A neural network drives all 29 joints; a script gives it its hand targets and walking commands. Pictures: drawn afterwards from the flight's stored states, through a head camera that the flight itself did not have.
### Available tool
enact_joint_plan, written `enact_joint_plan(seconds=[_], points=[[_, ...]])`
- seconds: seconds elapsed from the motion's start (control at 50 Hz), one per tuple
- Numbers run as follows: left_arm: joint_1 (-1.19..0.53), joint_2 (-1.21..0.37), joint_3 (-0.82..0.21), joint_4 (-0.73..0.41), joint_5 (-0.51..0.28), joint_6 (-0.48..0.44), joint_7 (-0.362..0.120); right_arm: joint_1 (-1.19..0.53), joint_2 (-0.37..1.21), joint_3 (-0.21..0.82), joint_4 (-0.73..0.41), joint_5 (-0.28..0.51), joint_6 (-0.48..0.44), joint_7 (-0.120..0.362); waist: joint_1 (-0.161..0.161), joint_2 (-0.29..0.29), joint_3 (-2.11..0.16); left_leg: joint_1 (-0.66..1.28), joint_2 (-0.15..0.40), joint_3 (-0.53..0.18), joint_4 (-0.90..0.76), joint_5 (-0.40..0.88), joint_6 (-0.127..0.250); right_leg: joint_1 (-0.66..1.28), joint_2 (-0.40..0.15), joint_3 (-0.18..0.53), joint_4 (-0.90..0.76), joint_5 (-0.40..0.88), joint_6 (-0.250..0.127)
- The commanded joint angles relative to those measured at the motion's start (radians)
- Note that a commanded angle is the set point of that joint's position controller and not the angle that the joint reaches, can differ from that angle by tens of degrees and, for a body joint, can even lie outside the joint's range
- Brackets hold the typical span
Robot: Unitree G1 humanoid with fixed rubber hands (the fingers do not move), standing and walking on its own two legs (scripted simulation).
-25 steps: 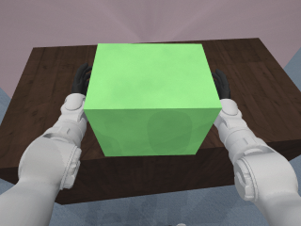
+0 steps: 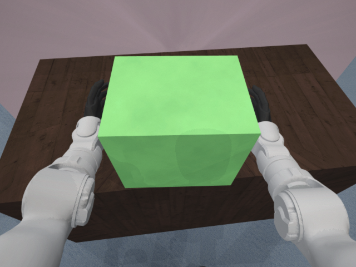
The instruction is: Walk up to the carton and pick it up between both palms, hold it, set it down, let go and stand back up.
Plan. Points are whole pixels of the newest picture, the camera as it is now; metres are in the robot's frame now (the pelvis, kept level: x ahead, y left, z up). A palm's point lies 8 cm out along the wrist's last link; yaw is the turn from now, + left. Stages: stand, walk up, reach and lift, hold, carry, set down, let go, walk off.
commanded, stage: reach and lift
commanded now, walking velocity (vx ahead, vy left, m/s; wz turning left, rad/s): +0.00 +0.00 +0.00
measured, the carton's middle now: (177, 126) +0.46 +0.01 +0.02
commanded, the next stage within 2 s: none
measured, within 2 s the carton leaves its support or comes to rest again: leaves its support in 0.80 s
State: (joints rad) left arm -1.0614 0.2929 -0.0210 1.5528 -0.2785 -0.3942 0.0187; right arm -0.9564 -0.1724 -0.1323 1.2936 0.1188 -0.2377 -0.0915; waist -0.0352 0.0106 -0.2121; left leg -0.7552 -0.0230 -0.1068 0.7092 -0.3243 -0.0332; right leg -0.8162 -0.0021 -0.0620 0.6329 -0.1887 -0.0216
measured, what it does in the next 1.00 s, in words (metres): stands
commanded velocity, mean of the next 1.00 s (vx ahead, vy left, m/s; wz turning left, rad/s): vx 0.00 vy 0.00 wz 0.00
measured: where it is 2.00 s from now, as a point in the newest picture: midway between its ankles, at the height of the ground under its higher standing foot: outside the picture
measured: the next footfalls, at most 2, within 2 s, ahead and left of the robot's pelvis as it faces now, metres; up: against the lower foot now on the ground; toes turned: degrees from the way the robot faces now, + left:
none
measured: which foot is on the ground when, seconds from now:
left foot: down 0.00-1.00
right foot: down 0.00-1.00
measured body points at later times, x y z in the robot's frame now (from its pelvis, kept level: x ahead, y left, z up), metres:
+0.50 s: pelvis +0.03 +0.01 +0.03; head +0.11 +0.02 +0.47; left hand +0.47 +0.20 +0.07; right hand +0.45 -0.19 +0.07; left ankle -0.01 +0.13 -0.71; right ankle +0.05 -0.11 -0.71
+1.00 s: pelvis +0.01 +0.02 +0.03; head +0.09 +0.05 +0.47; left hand +0.46 +0.18 +0.09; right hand +0.40 -0.19 +0.07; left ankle +0.00 +0.13 -0.71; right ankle +0.05 -0.11 -0.71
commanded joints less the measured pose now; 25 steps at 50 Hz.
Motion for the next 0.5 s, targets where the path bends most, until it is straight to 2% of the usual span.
enact_joint_plan(seconds=[0.0, 0.04, 0.06, 0.08, 0.1, 0.12, 0.14, 0.16, 0.2, 0.22, 0.26, 0.3, 0.34, 0.36, 0.38, 0.42, 0.44, 0.46, 0.48], points=[[-0.505, -0.226, 0.032, -0.175, 0.106, -0.063, -0.082, -0.472, 0.261, -0.018, -0.169, -0.125, -0.054, 0.041, -0.010, 0.035, -0.574, 0.002, -0.013, 0.137, -0.159, 0.249, -0.032, 0.759, -0.020, 0.028, -0.023, 0.259, 0.026], [-0.510, -0.411, 0.043, -0.157, 0.183, -0.076, -0.132, -0.455, 0.447, -0.043, -0.170, -0.229, -0.070, 0.083, -0.039, 0.058, -0.542, 0.034, -0.012, 0.131, -0.180, 0.275, -0.031, 0.783, -0.026, 0.018, -0.055, 0.273, 0.020], [-0.487, -0.521, 0.059, -0.134, 0.231, -0.084, -0.164, -0.444, 0.562, -0.040, -0.171, -0.286, -0.073, 0.111, -0.025, 0.063, -0.491, 0.032, -0.016, 0.125, -0.192, 0.273, -0.027, 0.806, -0.027, 0.023, -0.070, 0.283, 0.019], [-0.483, -0.588, 0.060, -0.132, 0.254, -0.097, -0.187, -0.425, 0.632, -0.044, -0.170, -0.323, -0.084, 0.132, -0.040, 0.075, -0.496, 0.047, -0.016, 0.120, -0.199, 0.301, -0.027, 0.844, -0.029, 0.021, -0.079, 0.351, 0.016], [-0.467, -0.631, 0.074, -0.130, 0.277, -0.110, -0.195, -0.402, 0.671, -0.043, -0.158, -0.361, -0.092, 0.146, -0.033, 0.082, -0.470, 0.041, -0.019, 0.120, -0.218, 0.287, -0.030, 0.872, -0.025, 0.019, -0.087, 0.365, 0.023], [-0.454, -0.644, 0.085, -0.128, 0.292, -0.120, -0.198, -0.370, 0.694, -0.045, -0.161, -0.382, -0.095, 0.156, -0.045, 0.085, -0.463, 0.043, -0.021, 0.117, -0.228, 0.289, -0.026, 0.914, -0.028, 0.026, -0.097, 0.402, 0.029], [-0.461, -0.647, 0.099, -0.131, 0.309, -0.127, -0.198, -0.347, 0.705, -0.053, -0.153, -0.395, -0.098, 0.164, -0.042, 0.103, -0.462, 0.044, -0.018, 0.119, -0.245, 0.277, -0.027, 0.928, -0.029, 0.025, -0.107, 0.412, 0.023], [-0.440, -0.635, 0.122, -0.136, 0.334, -0.129, -0.198, -0.317, 0.709, -0.057, -0.134, -0.403, -0.095, 0.167, -0.049, 0.085, -0.428, 0.041, -0.018, 0.113, -0.256, 0.272, -0.023, 0.948, -0.032, 0.035, -0.109, 0.447, 0.026], [-0.406, -0.624, 0.140, -0.118, 0.354, -0.128, -0.202, -0.297, 0.708, -0.065, -0.151, -0.445, -0.101, 0.169, -0.049, 0.053, -0.382, 0.009, -0.020, 0.115, -0.299, 0.213, -0.007, 0.967, -0.037, 0.035, -0.132, 0.425, 0.042], [-0.397, -0.616, 0.141, -0.116, 0.351, -0.124, -0.202, -0.273, 0.706, -0.074, -0.149, -0.465, -0.098, 0.168, -0.062, 0.039, -0.355, 0.009, -0.019, 0.118, -0.320, 0.206, -0.012, 0.991, -0.033, 0.023, -0.138, 0.429, 0.044], [-0.373, -0.605, 0.172, -0.122, 0.380, -0.118, -0.206, -0.238, 0.688, -0.102, -0.122, -0.488, -0.102, 0.169, -0.062, 0.028, -0.336, 0.034, -0.017, 0.123, -0.339, 0.185, -0.012, 0.977, -0.032, 0.016, -0.165, 0.398, 0.050], [-0.356, -0.603, 0.182, -0.137, 0.400, -0.108, -0.202, -0.221, 0.703, -0.113, -0.122, -0.513, -0.107, 0.171, -0.063, 0.034, -0.309, 0.075, -0.019, 0.131, -0.345, 0.223, -0.017, 0.964, -0.029, 0.009, -0.182, 0.409, 0.046], [-0.342, -0.598, 0.198, -0.136, 0.419, -0.108, -0.200, -0.209, 0.701, -0.110, -0.141, -0.522, -0.115, 0.167, -0.043, 0.040, -0.308, 0.071, -0.018, 0.135, -0.345, 0.244, -0.013, 0.990, -0.030, 0.011, -0.189, 0.438, 0.050], [-0.339, -0.591, 0.205, -0.149, 0.421, -0.109, -0.194, -0.192, 0.700, -0.100, -0.132, -0.527, -0.119, 0.168, -0.046, 0.022, -0.317, 0.091, -0.014, 0.134, -0.361, 0.239, -0.017, 0.987, -0.026, 0.001, -0.193, 0.434, 0.050], [-0.340, -0.600, 0.205, -0.166, 0.434, -0.109, -0.189, -0.195, 0.721, -0.097, -0.131, -0.529, -0.122, 0.171, -0.035, 0.037, -0.311, 0.095, -0.013, 0.139, -0.355, 0.263, -0.019, 0.981, -0.026, 0.005, -0.191, 0.450, 0.050], [-0.334, -0.616, 0.203, -0.168, 0.432, -0.102, -0.186, -0.203, 0.722, -0.101, -0.140, -0.527, -0.143, 0.170, -0.037, 0.040, -0.328, 0.132, -0.007, 0.144, -0.347, 0.310, -0.032, 0.982, -0.014, -0.009, -0.205, 0.463, 0.044], [-0.342, -0.629, 0.187, -0.172, 0.434, -0.102, -0.185, -0.216, 0.719, -0.091, -0.146, -0.528, -0.158, 0.167, -0.047, 0.060, -0.337, 0.159, -0.009, 0.143, -0.336, 0.341, -0.034, 0.973, -0.019, -0.004, -0.206, 0.488, 0.043], [-0.338, -0.639, 0.175, -0.184, 0.431, -0.109, -0.180, -0.208, 0.722, -0.089, -0.149, -0.534, -0.170, 0.164, -0.045, 0.047, -0.363, 0.167, -0.006, 0.145, -0.331, 0.365, -0.043, 0.957, -0.014, -0.015, -0.203, 0.499, 0.038], [-0.337, -0.635, 0.186, -0.186, 0.440, -0.113, -0.177, -0.215, 0.720, -0.082, -0.158, -0.535, -0.180, 0.163, -0.032, 0.049, -0.351, 0.170, -0.001, 0.146, -0.324, 0.406, -0.049, 0.958, -0.008, -0.020, -0.205, 0.517, 0.041]])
